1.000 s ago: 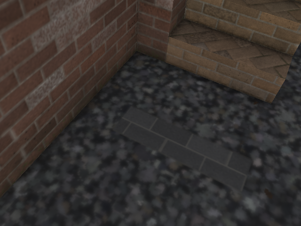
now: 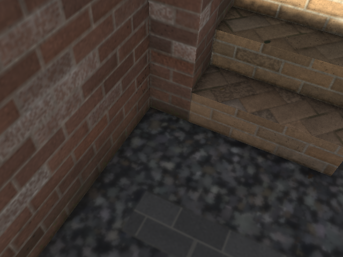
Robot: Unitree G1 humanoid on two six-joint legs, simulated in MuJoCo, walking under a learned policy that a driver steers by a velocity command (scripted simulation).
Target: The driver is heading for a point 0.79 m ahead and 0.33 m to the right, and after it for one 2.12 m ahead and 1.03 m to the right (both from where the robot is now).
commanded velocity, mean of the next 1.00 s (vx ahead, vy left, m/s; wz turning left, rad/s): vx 0.50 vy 0.00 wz -0.19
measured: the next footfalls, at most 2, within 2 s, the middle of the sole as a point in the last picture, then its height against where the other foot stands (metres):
right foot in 0.28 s outside the picture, level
left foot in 0.76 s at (155, 236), level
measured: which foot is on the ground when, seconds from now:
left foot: down 0.00-0.28, up 0.30-0.74, down 0.76-1.00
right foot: up 0.00-0.26, down 0.28-0.76, up 0.78-1.00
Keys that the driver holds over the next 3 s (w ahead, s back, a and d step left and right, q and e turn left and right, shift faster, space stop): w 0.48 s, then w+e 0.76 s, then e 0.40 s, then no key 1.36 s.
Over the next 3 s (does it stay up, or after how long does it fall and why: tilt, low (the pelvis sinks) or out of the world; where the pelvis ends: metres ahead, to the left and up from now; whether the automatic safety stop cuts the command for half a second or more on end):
stays up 0.74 -0.27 0.00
